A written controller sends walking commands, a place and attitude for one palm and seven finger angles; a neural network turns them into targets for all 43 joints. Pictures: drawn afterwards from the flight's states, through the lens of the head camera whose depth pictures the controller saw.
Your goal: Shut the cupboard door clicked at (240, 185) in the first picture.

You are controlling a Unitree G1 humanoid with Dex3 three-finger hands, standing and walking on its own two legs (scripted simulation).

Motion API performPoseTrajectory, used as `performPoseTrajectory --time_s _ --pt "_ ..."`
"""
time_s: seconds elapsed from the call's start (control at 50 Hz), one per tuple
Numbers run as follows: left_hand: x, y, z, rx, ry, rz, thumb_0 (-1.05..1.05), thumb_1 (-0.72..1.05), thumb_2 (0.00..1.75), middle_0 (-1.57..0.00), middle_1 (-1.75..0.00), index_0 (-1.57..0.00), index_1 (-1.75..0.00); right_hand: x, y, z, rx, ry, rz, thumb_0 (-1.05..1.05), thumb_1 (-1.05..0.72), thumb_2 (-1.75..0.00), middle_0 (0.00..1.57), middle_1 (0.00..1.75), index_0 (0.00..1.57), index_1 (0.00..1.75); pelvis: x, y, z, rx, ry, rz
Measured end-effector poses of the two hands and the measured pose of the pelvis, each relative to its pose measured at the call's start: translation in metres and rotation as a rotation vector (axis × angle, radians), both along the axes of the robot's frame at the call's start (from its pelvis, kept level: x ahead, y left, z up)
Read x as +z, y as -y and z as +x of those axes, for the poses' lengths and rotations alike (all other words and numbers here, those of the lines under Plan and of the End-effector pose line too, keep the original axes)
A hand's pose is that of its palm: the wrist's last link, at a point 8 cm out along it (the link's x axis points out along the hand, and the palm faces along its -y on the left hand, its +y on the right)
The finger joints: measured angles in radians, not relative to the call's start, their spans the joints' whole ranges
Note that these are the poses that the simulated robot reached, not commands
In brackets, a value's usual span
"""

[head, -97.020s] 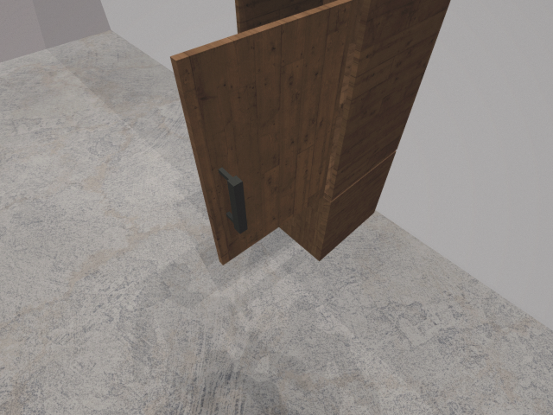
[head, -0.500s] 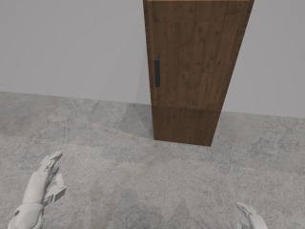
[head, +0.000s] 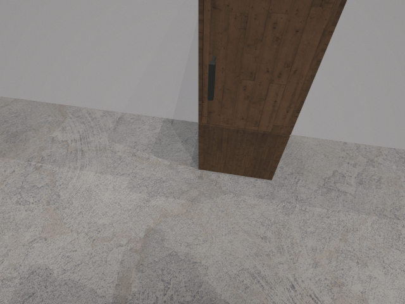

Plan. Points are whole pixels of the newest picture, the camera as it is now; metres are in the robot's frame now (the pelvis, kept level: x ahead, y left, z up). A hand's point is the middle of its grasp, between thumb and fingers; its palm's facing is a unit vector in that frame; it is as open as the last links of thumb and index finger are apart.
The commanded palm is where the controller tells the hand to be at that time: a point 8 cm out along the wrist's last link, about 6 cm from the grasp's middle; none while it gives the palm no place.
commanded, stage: let the arm hang, fingers relaxed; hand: left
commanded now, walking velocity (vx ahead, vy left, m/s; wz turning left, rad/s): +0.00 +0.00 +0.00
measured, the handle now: (212, 78) +0.90 +0.01 -0.08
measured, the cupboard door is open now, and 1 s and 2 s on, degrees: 0 0 0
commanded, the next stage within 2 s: look to check the result in 0.48 s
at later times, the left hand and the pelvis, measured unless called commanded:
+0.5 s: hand out of the picture +0.00 +0.16 -0.18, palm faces +0.01 -0.98 -0.18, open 7.4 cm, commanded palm none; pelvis +0.00 -0.01 +0.00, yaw -1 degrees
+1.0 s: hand out of the picture +0.03 +0.17 -0.17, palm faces +0.00 -0.97 -0.22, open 7.4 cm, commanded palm none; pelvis +0.03 -0.02 +0.00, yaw -1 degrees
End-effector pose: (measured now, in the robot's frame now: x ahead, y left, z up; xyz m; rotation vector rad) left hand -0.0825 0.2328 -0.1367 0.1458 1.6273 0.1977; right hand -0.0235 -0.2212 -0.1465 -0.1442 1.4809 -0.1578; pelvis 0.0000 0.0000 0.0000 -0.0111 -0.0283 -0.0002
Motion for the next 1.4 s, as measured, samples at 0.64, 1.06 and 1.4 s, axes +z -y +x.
performPoseTrajectory --time_s 0.64,1.06,1.4 --pt "-0.008 0.016 0.079 -0.065 0.186 -0.016 0.00 0.91 0.90 -0.20 -0.30 -0.20 -0.30 0.002 0.020 0.024 -0.024 0.072 -0.024 0.00 -0.91 -0.90 0.20 0.30 0.20 0.30 0.001 0.010 0.010 -0.014 0.005 0.013" --pt "-0.005 0.021 0.111 -0.075 0.210 0.006 0.01 0.91 0.90 -0.20 -0.30 -0.20 -0.30 0.003 0.035 0.064 0.002 0.110 -0.030 0.00 -0.91 -0.90 0.20 0.30 0.20 0.30 0.002 0.021 0.030 -0.016 0.004 0.020" --pt "-0.005 0.031 0.118 -0.074 0.208 0.005 0.01 0.91 0.90 -0.20 -0.30 -0.20 -0.30 0.002 0.043 0.073 0.004 0.109 -0.030 0.00 -0.91 -0.90 0.20 0.30 0.20 0.30 0.002 0.029 0.039 -0.018 0.005 0.024"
